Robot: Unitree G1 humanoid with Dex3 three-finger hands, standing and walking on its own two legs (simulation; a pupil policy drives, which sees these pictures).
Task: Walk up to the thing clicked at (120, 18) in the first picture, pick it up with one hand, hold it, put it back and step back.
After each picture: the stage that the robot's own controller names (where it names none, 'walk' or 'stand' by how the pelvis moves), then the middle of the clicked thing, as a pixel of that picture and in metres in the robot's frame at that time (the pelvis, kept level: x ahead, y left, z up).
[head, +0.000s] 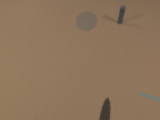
stand; (121, 15) +1.93 -0.47 -0.66
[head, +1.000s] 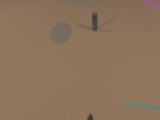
walk; (94, 21) +1.84 +0.01 -0.63
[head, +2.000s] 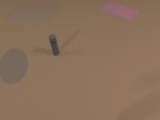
walk; (54, 45) +1.24 +0.37 -0.64
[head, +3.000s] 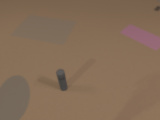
walk; (62, 80) +0.82 +0.28 -0.65
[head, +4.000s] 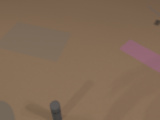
walk; (56, 112) +0.51 +0.21 -0.63
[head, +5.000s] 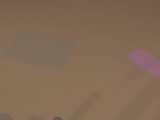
stand; out of the picture +0.42 +0.19 -0.65
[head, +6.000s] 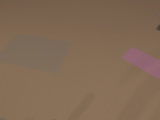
stand; out of the picture +0.41 +0.22 -0.66
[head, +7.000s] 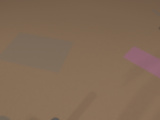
stand; out of the picture +0.42 +0.22 -0.66
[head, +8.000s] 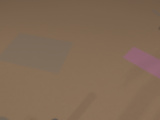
stand; out of the picture +0.41 +0.23 -0.66
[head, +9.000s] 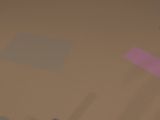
go down; out of the picture +0.41 +0.22 -0.66
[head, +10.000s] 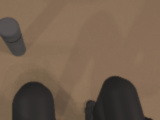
go down; (14, 40) +0.51 +0.24 -0.26
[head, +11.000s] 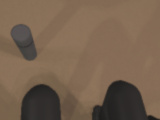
close in; (26, 45) +0.51 +0.23 -0.26
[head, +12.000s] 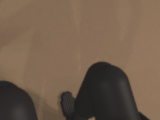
close in; out of the picture +0.49 +0.29 -0.17
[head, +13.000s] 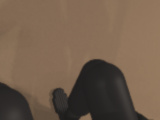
close; out of the picture +0.48 +0.30 -0.17
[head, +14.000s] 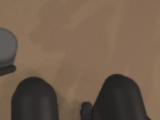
lift; (2, 54) +0.38 +0.25 -0.08
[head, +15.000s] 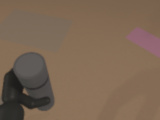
hold; (39, 87) +0.31 +0.16 +0.07
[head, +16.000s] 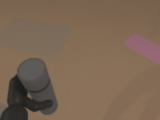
hold; (41, 91) +0.31 +0.15 +0.04
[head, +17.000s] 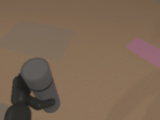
hold; (44, 90) +0.31 +0.15 +0.05
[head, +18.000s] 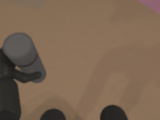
crouch; (30, 63) +0.40 +0.18 -0.02
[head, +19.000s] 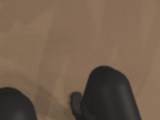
lower; out of the picture +0.49 +0.25 -0.11
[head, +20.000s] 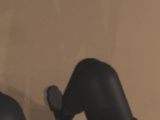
lower; out of the picture +0.47 +0.29 -0.18
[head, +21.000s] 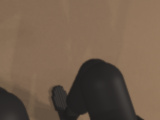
lower; out of the picture +0.47 +0.29 -0.17
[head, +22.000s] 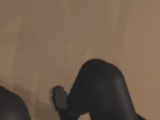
lower; out of the picture +0.46 +0.28 -0.17
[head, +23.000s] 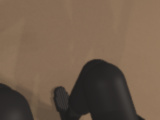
rest; out of the picture +0.46 +0.28 -0.17
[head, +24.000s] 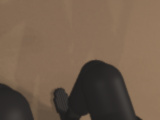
open; out of the picture +0.46 +0.26 -0.18
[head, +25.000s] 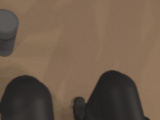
stand; (4, 37) +0.47 +0.23 -0.20
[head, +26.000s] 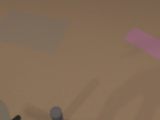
stand; (57, 118) +0.41 +0.16 -0.56
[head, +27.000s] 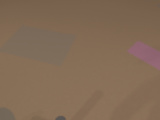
stand; out of the picture +0.41 +0.17 -0.60
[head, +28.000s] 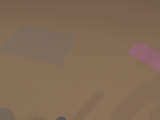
stand; out of the picture +0.41 +0.16 -0.60
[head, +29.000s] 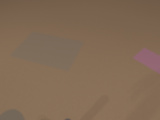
stand; out of the picture +0.42 +0.16 -0.65
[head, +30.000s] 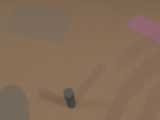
walk; (70, 98) +0.51 +0.15 -0.64
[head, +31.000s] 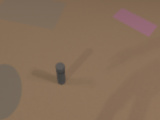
walk; (60, 74) +0.73 +0.16 -0.64
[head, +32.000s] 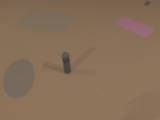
stand; (66, 63) +1.04 +0.25 -0.64
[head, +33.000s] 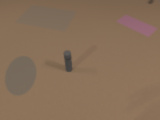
stand; (68, 61) +1.04 +0.21 -0.66
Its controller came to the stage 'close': yes
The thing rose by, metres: 0.69
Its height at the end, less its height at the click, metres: +0.00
